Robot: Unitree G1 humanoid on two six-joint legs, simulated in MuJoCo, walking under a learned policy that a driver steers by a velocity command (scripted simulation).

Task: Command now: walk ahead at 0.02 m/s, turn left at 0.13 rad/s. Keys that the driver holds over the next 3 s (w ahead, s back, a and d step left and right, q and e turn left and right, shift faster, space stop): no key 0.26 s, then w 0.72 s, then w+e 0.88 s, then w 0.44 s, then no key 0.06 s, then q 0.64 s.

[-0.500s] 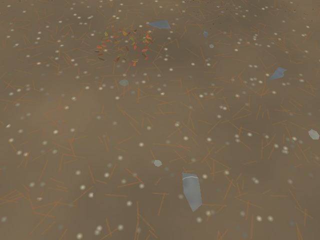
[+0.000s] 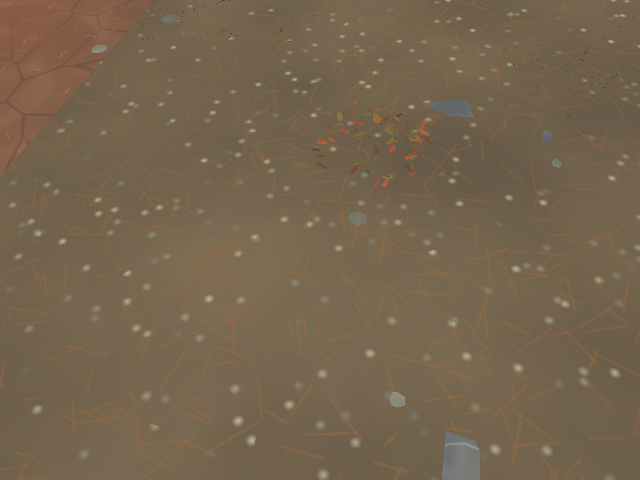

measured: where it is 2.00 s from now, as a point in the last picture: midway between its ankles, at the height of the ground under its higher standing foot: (386, 307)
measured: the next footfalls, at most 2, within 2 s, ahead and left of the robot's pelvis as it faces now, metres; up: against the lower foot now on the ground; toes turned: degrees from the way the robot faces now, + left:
left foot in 0.06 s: +0.03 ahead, +0.14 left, +0.00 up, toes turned -3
left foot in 0.98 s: +0.46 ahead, +0.14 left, +0.00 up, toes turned +1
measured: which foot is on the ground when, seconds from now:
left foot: up 0.00-0.04, down 0.06-0.50, up 0.52-0.96, down 0.98-1.00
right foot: down 0.00-1.00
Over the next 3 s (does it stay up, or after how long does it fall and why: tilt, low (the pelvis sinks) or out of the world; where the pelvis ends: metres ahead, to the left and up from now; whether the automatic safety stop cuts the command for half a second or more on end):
stays up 1.15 -0.22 -0.01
